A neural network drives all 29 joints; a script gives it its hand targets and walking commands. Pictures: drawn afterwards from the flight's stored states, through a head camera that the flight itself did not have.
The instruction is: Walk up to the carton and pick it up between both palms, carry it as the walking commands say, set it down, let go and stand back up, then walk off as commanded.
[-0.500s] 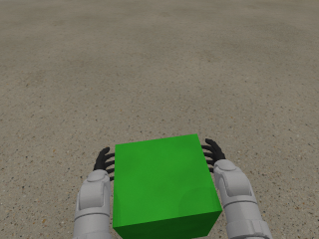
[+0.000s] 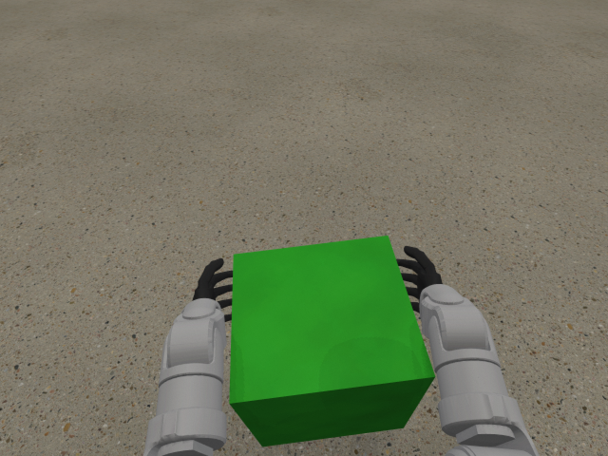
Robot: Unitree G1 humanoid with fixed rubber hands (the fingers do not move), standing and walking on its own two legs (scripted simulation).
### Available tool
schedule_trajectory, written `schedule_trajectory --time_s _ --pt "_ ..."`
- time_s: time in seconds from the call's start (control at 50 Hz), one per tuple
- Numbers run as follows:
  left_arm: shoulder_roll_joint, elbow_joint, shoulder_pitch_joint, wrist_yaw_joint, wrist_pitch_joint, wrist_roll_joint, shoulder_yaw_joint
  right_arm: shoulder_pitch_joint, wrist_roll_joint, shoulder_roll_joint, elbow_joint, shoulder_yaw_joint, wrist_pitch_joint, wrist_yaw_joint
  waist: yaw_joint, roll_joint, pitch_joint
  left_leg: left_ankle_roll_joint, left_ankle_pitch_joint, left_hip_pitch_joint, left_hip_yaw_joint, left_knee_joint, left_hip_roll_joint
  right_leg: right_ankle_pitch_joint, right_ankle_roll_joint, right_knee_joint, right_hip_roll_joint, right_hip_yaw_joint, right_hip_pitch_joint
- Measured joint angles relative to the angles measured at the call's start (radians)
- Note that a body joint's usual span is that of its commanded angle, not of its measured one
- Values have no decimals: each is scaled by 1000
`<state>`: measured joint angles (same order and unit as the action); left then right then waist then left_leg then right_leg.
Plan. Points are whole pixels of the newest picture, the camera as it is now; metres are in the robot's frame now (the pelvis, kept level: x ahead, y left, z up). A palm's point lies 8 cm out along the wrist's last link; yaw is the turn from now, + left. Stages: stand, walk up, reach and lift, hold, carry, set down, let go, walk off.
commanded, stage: reach and lift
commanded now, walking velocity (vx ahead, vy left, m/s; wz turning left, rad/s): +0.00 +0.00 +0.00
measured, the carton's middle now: (322, 345) +0.27 -0.01 -0.02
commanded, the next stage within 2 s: hold in 0.72 s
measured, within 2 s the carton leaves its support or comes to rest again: neither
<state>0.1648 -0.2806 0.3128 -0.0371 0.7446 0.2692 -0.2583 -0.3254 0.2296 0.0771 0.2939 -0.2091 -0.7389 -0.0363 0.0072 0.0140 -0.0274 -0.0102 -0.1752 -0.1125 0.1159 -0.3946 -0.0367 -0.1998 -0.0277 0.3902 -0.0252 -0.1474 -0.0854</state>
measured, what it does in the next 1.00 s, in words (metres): stands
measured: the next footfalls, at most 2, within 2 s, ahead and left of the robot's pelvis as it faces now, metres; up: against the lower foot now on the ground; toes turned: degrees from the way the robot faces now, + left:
none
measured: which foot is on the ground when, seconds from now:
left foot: down 0.00-1.00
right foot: down 0.00-1.00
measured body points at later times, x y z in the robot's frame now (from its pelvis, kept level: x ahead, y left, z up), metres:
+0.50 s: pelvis +0.01 -0.01 +0.00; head -0.03 +0.00 +0.45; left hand +0.30 +0.16 +0.03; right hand +0.31 -0.16 +0.04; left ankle +0.03 +0.12 -0.74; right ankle +0.02 -0.14 -0.74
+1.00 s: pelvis +0.01 -0.01 +0.00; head -0.03 +0.00 +0.45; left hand +0.29 +0.16 +0.03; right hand +0.30 -0.16 +0.04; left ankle +0.03 +0.12 -0.74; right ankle +0.02 -0.14 -0.74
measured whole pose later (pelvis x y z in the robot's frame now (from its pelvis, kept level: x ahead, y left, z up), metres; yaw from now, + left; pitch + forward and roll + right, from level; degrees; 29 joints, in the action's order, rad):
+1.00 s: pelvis +0.01 -0.01 +0.00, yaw +1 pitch -6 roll +0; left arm 0.14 -0.19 0.19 -0.01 0.76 0.24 -0.20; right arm -0.19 0.23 0.13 0.16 -0.17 -0.77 -0.01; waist 0.00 0.02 0.00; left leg -0.02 -0.18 -0.09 0.13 -0.37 -0.03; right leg -0.20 -0.02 0.36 -0.03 -0.13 -0.05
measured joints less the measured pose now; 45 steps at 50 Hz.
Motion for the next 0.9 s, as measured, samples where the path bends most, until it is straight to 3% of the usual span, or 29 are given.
schedule_trajectory --time_s 0.24,0.64,0.9 --pt "1 -14 2 -4 -4 1 -8 -21 9 -1 31 -7 3 -6 -8 1 14 0 2 -1 -1 3 0 1 0 0 1 2 -2" --pt "-25 77 -109 21 15 -27 51 117 5 45 -106 37 -23 25 -12 -2 29 -7 -2 33 14 28 8 -4 12 -28 -3 21 37" --pt "-27 90 -121 24 16 -30 60 135 4 48 -132 42 -30 29 -9 1 28 -7 -2 30 13 26 8 -4 12 -27 -4 21 35"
